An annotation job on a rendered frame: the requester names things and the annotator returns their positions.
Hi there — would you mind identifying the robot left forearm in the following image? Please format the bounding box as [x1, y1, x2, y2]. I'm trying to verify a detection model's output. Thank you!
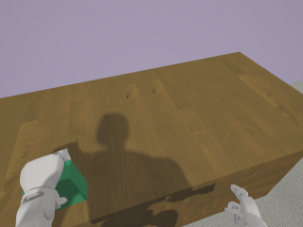
[15, 187, 57, 227]

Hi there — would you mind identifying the sponge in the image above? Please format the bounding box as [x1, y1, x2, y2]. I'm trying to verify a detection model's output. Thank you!
[22, 160, 88, 211]

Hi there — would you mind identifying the left robot hand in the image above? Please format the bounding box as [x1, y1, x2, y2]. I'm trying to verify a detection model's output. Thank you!
[20, 148, 72, 210]

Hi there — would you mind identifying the robot right forearm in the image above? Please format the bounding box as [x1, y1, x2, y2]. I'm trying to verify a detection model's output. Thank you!
[243, 216, 267, 227]

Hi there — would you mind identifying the table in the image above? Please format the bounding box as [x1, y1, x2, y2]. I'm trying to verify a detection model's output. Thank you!
[0, 51, 303, 227]

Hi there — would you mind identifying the right robot hand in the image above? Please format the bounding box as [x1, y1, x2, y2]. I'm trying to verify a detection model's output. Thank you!
[224, 184, 261, 227]

